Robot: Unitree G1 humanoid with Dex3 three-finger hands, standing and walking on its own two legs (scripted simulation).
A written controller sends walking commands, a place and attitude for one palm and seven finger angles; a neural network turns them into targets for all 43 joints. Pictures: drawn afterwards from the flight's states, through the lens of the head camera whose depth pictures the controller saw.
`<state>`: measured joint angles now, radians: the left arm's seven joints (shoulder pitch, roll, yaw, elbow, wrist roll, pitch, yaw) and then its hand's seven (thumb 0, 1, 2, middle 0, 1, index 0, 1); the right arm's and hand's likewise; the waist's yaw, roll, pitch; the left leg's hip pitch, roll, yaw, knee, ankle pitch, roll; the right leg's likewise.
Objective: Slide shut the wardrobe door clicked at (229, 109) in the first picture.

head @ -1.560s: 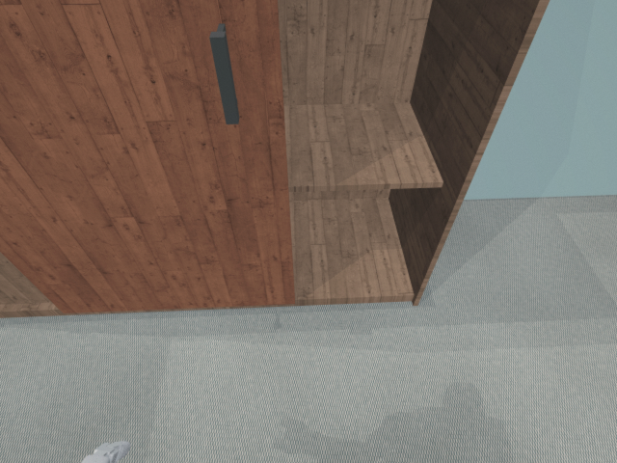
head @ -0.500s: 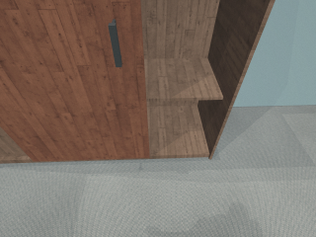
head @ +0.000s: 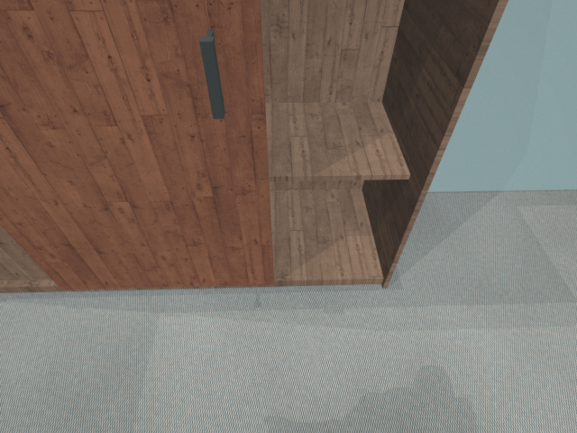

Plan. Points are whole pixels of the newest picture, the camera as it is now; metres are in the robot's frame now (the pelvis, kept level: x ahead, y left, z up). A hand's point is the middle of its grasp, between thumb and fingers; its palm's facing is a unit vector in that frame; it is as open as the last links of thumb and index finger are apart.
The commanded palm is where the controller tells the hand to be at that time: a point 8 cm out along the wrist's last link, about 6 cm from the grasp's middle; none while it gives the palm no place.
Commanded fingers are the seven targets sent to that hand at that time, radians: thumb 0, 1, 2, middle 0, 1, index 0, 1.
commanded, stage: take the last steps up to it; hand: left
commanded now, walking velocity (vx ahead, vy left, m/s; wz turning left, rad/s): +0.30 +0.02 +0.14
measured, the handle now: (214, 75) +0.72 +0.19 +0.14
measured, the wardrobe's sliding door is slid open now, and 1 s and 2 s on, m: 0.44 0.44 0.44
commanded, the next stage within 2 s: come to a stop and stand still in 0.60 s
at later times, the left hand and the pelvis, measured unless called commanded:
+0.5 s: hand out of the picture +0.09 +0.22 -0.19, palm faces +0.04 -0.99 -0.14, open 7.4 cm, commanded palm none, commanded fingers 0.00 0.90 0.90 -0.20 -0.30 -0.20 -0.30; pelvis +0.11 +0.05 -0.01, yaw +2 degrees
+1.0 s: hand (180, 337) +0.31 +0.23 -0.18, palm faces +0.12 -0.96 -0.24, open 7.2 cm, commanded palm none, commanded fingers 0.00 0.90 0.90 -0.20 -0.30 -0.20 -0.30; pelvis +0.24 +0.04 -0.02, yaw +5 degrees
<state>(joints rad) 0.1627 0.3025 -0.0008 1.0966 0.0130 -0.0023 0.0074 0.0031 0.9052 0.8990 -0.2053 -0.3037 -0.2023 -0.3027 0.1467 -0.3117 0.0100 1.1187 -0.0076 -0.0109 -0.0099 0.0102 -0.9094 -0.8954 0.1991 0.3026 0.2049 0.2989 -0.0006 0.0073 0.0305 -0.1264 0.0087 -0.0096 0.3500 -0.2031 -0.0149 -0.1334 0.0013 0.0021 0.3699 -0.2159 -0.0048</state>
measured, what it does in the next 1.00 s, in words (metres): walks ahead: right foot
